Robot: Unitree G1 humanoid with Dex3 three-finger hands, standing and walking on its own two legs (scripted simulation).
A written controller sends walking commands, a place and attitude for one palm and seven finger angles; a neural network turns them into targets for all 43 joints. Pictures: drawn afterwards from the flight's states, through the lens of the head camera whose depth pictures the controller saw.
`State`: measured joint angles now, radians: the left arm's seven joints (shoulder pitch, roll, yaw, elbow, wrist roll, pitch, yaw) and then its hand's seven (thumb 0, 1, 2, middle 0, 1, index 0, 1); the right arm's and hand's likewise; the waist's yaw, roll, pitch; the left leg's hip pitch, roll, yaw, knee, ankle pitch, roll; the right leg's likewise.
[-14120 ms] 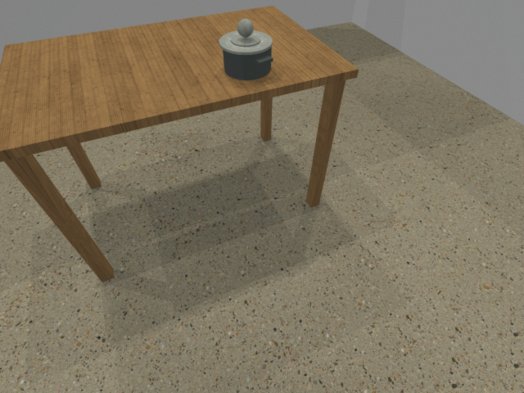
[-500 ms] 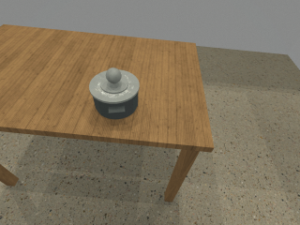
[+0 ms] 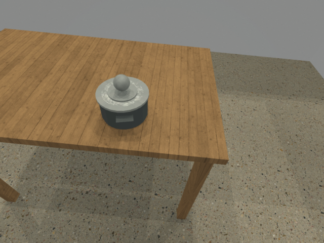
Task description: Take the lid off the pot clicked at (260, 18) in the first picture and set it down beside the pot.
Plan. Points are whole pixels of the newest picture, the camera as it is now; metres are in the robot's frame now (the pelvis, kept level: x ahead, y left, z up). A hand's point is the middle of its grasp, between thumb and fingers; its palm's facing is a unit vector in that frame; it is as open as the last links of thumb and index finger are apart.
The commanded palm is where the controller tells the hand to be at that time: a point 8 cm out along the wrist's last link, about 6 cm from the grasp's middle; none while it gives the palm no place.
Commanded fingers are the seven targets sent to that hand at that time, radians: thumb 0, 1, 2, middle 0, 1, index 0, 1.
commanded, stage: lift the closed hand beside the body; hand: left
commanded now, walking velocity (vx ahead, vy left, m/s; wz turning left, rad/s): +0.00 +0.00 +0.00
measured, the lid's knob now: (121, 82) +0.54 +0.17 +0.09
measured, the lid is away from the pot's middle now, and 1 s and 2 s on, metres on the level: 0.00 0.00 0.00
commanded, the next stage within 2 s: raise the hand higher, near the body in 0.66 s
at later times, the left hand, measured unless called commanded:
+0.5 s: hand out of the picture +0.10 +0.18 -0.04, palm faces +0.28 -0.92 -0.27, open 3.9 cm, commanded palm +0.06 +0.22 +0.00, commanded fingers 0.00 0.90 0.90 -1.26 -1.45 -1.26 -1.45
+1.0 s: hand out of the picture +0.12 +0.18 +0.02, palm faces +0.28 -0.87 -0.40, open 3.1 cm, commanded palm +0.07 +0.21 +0.06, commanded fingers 0.00 0.90 0.90 -1.30 -1.50 -1.30 -1.50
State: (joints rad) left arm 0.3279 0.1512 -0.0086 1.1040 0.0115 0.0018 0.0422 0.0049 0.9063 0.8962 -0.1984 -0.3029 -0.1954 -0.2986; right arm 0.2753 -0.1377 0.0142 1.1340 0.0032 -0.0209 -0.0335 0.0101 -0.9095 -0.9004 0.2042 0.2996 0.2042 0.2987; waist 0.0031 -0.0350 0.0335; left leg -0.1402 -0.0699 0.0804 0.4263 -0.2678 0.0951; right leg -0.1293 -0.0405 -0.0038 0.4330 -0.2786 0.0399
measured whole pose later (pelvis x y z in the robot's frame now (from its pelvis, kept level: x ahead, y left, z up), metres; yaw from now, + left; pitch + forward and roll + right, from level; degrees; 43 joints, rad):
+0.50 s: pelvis -0.03 -0.04 +0.00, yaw +3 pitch -2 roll -1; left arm 0.55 0.23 0.08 0.07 -0.02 -0.06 0.08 0.01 0.90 0.90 -0.84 -1.00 -0.84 -1.00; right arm 0.16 -0.24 -0.01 0.53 0.02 -0.16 -0.04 0.01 -0.90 -0.90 0.20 0.30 0.20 0.30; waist 0.05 -0.01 0.00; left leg -0.24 -0.02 0.01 0.52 -0.26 0.03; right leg -0.19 0.01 -0.07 0.48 -0.27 -0.02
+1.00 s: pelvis +0.00 -0.06 +0.00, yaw +2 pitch -2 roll +0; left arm 0.70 0.26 0.15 -0.16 -0.02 -0.07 0.07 0.02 0.90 0.90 -1.29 -1.50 -1.29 -1.49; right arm 0.23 -0.20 -0.01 0.65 0.01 -0.14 -0.07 0.02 -0.90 -0.90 0.21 0.30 0.21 0.30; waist 0.04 0.05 0.01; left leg -0.15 0.00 0.01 0.46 -0.27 0.01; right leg -0.11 0.04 -0.06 0.43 -0.29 -0.05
